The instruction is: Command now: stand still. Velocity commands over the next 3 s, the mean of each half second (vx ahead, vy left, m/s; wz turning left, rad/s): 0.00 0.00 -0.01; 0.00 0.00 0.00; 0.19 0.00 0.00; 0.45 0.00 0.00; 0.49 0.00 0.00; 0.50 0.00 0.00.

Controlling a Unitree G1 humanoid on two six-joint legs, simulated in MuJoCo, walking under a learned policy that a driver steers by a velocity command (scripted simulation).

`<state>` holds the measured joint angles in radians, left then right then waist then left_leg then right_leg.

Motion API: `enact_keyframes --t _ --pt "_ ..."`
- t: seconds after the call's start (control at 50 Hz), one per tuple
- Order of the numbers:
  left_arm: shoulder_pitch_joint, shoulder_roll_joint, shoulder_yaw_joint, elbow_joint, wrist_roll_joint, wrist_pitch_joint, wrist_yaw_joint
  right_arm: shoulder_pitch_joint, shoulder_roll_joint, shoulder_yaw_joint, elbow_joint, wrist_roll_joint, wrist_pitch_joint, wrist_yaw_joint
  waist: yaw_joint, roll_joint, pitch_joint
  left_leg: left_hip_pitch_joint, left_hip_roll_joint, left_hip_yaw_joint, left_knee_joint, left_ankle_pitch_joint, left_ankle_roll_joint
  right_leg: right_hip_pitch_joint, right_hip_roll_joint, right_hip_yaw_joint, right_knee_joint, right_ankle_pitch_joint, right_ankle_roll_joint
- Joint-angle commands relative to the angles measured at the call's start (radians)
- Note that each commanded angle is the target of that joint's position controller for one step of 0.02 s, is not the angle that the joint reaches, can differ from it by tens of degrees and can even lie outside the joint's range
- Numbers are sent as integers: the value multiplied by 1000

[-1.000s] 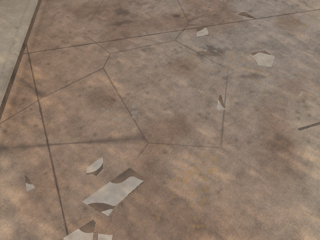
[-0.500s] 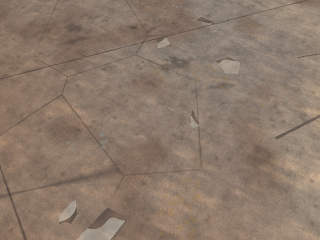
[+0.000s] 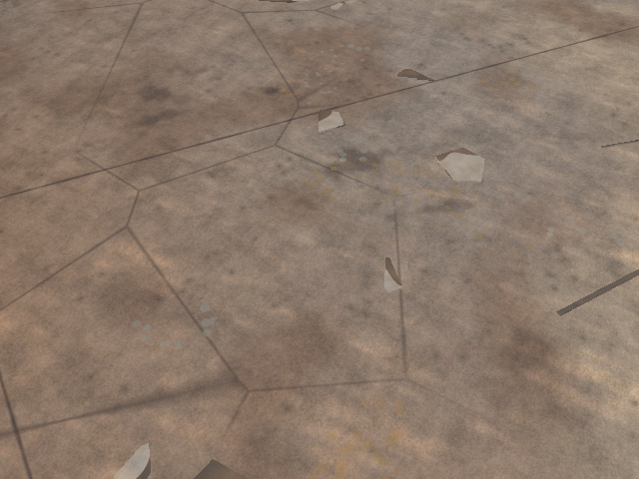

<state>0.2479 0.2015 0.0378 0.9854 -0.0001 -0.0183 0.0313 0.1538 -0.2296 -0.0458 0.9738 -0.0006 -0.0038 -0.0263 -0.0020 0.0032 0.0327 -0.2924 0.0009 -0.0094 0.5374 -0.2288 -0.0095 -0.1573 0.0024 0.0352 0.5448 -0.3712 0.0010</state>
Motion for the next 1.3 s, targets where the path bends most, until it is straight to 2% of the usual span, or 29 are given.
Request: enact_keyframes --t 0.02,0.54,1.12,1.14,1.16,1.18,1.2,1.22,1.24,1.26,1.28,1.3 --pt "50 108 20 -11 0 -6 3 0 -99 -20 -23 2 -3 -7 1 -10 -41 138 35 -31 -35 273 40 -95 -40 30 -105 294 -26" --pt "111 70 -3 84 4 -6 8 24 -74 -14 92 2 12 -19 -3 -7 19 130 27 -31 -86 150 26 -122 -22 3 -172 143 -20" --pt "192 43 -15 101 0 -8 9 87 -51 2 122 5 11 -23 -2 -4 30 115 24 -34 -86 152 28 -129 -17 -11 -175 147 -21" --pt "214 34 -16 112 0 -7 9 103 -38 6 131 5 12 -23 -1 -10 8 125 9 -18 -82 51 28 -121 -11 -16 -186 45 -26" --pt "222 49 -11 113 -6 -4 12 106 -40 4 134 8 13 -24 2 -26 25 100 -18 8 -55 -100 30 -136 -10 -6 -198 -106 -43" --pt "212 78 -2 102 -11 -2 16 105 -48 0 132 13 11 -24 6 -55 57 44 -45 36 -13 -261 36 -155 -27 29 -213 -267 -73" --pt "219 98 5 91 -17 -4 18 83 -50 -2 119 13 2 -22 19 -78 99 -31 -52 45 32 -337 42 -167 -72 95 -251 -397 -109" --pt "249 126 14 89 -23 -12 18 46 -34 2 98 15 -14 -16 39 -123 130 -108 -53 61 110 -305 43 -147 -148 202 -310 -477 -153" --pt "247 164 28 83 -29 -22 16 21 -15 6 81 20 -34 -6 44 -180 163 -175 -36 75 212 -211 46 -122 -248 328 -370 -496 -204" --pt "234 175 35 75 -30 -32 15 -1 -14 7 66 23 -52 3 45 -184 195 -228 8 44 273 -184 60 -119 -314 404 -393 -458 -241" --pt "219 159 33 66 -25 -42 12 -9 -18 6 55 29 -68 12 37 -172 209 -269 34 27 288 -214 75 -92 -329 412 -388 -378 -248" --pt "200 146 31 56 -26 -48 7 -1 -20 5 50 35 -82 19 22 -163 206 -264 46 26 234 -243 88 -65 -315 374 -364 -298 -231"
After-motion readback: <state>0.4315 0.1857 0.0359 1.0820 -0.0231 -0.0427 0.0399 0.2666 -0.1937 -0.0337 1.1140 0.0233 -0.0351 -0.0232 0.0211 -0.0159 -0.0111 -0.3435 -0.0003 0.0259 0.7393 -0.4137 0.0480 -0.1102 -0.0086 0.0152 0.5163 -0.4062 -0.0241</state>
